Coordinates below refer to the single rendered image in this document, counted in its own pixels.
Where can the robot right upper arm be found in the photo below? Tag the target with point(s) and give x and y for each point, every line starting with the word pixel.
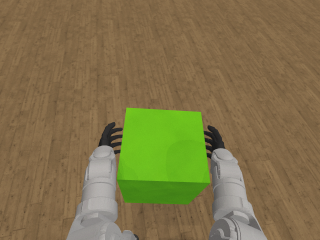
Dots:
pixel 227 228

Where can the robot left shin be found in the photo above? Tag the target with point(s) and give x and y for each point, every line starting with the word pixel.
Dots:
pixel 128 232

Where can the robot left forearm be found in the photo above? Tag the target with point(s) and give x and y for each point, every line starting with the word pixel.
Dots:
pixel 98 201

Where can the robot left upper arm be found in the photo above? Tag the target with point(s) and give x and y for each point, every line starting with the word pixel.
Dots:
pixel 103 230

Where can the robot left hand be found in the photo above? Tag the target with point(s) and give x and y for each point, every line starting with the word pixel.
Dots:
pixel 106 137

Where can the robot right hand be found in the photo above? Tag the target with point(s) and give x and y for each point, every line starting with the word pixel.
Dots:
pixel 215 141

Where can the robot right forearm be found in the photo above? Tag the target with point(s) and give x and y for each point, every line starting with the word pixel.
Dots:
pixel 230 198

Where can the carton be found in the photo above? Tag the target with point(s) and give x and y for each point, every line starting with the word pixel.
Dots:
pixel 163 158

